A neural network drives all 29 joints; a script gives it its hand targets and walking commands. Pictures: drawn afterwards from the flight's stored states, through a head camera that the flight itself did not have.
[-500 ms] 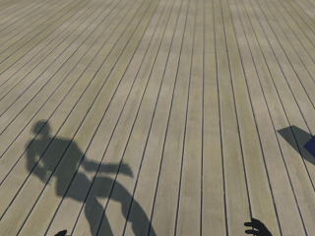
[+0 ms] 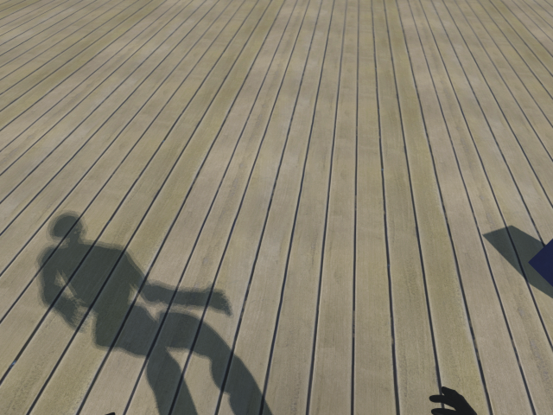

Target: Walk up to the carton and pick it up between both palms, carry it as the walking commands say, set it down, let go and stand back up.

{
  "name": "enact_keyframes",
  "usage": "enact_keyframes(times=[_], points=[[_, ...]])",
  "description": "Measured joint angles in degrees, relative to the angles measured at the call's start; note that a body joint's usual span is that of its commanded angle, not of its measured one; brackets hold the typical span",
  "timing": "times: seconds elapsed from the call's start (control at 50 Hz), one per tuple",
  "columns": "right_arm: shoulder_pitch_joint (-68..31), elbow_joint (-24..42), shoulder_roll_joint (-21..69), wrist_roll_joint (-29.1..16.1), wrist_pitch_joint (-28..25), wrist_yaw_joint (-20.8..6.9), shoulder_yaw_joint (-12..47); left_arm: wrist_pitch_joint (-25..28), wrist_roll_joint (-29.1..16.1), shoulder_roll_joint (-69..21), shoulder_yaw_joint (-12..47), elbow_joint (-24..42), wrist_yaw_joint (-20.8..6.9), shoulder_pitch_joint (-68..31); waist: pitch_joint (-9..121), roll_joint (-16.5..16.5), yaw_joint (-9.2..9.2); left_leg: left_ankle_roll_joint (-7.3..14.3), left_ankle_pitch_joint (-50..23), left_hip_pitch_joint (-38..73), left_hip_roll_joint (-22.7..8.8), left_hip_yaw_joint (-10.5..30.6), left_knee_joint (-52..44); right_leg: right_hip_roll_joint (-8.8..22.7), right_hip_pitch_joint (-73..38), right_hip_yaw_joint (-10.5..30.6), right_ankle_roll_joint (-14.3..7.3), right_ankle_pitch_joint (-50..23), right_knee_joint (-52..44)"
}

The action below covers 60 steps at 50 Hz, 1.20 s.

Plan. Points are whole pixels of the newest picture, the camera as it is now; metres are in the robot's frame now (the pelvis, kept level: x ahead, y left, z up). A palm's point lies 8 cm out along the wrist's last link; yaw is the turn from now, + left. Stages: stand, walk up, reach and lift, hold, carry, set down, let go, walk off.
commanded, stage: stand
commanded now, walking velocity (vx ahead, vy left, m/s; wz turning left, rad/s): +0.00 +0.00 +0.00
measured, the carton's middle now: out of the picture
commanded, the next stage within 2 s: walk up in 0.64 s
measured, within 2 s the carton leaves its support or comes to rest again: neither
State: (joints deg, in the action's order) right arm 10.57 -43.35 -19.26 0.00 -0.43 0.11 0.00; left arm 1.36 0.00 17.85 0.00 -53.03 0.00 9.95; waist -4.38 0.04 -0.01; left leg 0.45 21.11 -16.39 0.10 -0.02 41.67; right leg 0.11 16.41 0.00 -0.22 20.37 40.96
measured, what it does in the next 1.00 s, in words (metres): stands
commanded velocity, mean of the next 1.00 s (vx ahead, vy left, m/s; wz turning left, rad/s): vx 0.01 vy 0.00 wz -0.08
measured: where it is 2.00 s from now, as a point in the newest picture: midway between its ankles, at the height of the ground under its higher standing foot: outside the picture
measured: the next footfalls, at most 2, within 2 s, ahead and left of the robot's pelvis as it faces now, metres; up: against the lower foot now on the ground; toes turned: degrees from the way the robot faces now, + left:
left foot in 1.52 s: -0.01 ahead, +0.08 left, +0.00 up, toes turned -13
right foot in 1.86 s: -0.08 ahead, -0.19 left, +0.00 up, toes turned -21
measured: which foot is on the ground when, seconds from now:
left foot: down 0.00-1.00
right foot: down 0.00-1.00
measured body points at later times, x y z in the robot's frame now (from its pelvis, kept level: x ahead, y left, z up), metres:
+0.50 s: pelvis -0.01 +0.01 +0.01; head +0.00 +0.02 +0.46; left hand +0.08 +0.29 -0.13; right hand +0.13 -0.28 -0.09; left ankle +0.02 +0.11 -0.72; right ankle +0.02 -0.12 -0.72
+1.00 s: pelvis -0.01 +0.00 +0.01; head +0.01 +0.00 +0.46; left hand +0.09 +0.28 -0.12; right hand +0.10 -0.28 -0.11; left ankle +0.02 +0.11 -0.72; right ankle +0.01 -0.12 -0.70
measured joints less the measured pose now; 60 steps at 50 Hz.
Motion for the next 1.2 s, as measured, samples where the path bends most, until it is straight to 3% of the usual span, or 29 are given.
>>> enact_keyframes(times=[0.86, 0.96, 1.04, 1.08, 1.1, 1.14, 1.2], points=[[-2.19, -4.49, 0.10, 0.00, 0.68, 0.08, 0.00, -0.99, 0.00, 0.04, 0.01, -4.83, -0.38, -0.98, -0.48, 0.01, 0.47, 0.58, -4.23, 3.86, -0.01, -0.03, -7.79, 0.00, -4.55, 0.03, 0.69, -5.08, -9.30], [-2.44, -4.48, 1.10, 0.00, 1.81, 1.32, 0.00, -3.15, 0.00, 0.03, 0.00, -2.75, -0.67, -0.99, -0.62, 0.03, 0.45, 0.57, -4.68, 1.51, -0.10, -1.76, -7.72, 0.13, 0.17, 0.89, 0.69, -5.55, -5.74], [-2.39, -4.49, 2.37, 0.00, 2.80, 1.34, 0.01, -4.32, 0.00, 0.02, 0.00, -1.15, -0.77, -0.98, -1.40, 0.04, 0.38, 0.24, -4.72, 1.26, -0.77, -4.26, -7.71, 0.14, 5.99, 0.87, 0.69, 5.59, 9.17], [-2.39, -4.47, 2.90, 0.00, 3.21, 1.34, 0.01, -4.55, 0.00, 0.05, 0.01, -0.41, -1.04, -0.94, -1.73, -0.03, 0.52, -0.52, -4.67, 1.41, -1.28, -5.44, -7.72, 0.43, 5.89, 0.96, 0.69, 6.63, 9.72], [-2.42, -4.47, 3.04, 0.00, 3.39, 1.34, 0.02, -4.56, 0.00, 0.06, 0.01, -0.11, -1.14, -0.92, -1.82, -0.05, 0.76, -0.99, -4.53, 1.34, -1.58, -6.08, -7.48, 0.71, 4.73, 1.02, 0.69, 5.82, 6.26], [-2.77, -4.50, 3.05, 0.00, 3.74, 1.33, -0.01, -4.42, 0.00, -0.04, 0.01, 0.88, -1.15, -0.92, -2.22, 0.17, 1.03, -1.55, -1.92, -0.70, -2.22, -6.59, -3.23, 0.93, 3.12, 1.02, 0.13, -3.47, -0.99], [-4.31, -4.49, 3.20, 0.00, 4.65, 1.25, 0.00, -4.14, 0.00, -0.65, 0.01, 1.98, -1.15, -0.83, -4.06, 0.89, 1.12, -1.56, 4.73, -6.06, -2.32, -4.80, 10.59, -0.93, 4.46, 1.60, -1.40, -1.77, 0.09]])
